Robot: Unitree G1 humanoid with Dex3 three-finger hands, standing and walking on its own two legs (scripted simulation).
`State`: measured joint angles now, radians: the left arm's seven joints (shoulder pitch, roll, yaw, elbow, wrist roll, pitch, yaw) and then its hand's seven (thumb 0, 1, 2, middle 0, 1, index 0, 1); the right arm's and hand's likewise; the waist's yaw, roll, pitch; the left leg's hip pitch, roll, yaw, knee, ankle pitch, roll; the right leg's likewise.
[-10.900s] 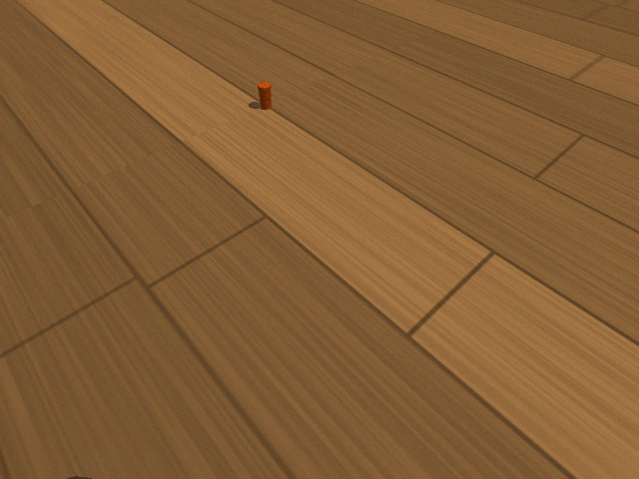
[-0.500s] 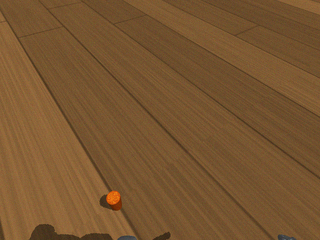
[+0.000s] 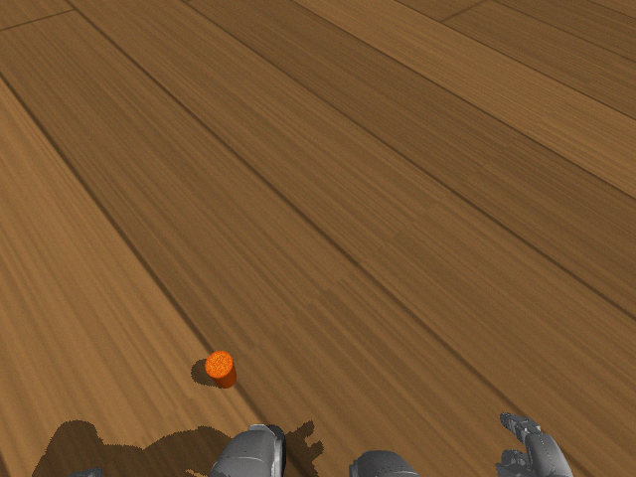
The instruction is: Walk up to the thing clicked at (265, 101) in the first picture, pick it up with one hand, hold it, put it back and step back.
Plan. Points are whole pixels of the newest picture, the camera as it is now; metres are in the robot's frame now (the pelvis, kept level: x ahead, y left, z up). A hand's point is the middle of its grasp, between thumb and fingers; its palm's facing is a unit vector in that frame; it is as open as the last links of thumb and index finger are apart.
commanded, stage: walk up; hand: left
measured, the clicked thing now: (223, 371) +0.43 +0.27 -0.67
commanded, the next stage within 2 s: none
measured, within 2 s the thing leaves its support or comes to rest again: neither
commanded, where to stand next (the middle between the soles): +0.09 -0.01 m, yaw +3 degrees
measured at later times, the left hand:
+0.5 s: hand out of the picture -0.06 +0.27 -0.11, palm faces +0.09 -0.92 -0.39, open 7.4 cm
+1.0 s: hand out of the picture +0.12 +0.25 -0.14, palm faces +0.06 -0.90 -0.43, open 7.4 cm
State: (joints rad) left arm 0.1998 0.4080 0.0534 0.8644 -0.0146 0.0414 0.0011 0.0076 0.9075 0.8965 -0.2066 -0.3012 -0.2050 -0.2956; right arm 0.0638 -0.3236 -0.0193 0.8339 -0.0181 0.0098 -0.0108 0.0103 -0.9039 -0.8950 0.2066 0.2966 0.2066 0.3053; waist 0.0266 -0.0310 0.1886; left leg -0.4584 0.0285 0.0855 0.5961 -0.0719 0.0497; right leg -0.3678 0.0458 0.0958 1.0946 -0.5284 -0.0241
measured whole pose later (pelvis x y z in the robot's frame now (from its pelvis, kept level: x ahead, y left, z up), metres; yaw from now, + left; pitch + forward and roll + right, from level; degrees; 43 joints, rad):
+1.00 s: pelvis +0.04 -0.03 -0.01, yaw +5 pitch -3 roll +0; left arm 0.16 0.38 0.05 0.87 -0.01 -0.03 0.01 0.01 0.91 0.90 -0.21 -0.30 -0.21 -0.30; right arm 0.19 -0.44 -0.06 0.83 0.01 0.05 -0.02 0.01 -0.91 -0.90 0.20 0.30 0.20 0.30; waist -0.02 0.06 0.22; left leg -0.37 0.00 -0.09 1.03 -0.56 0.01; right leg -0.48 -0.06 -0.03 0.71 -0.18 0.02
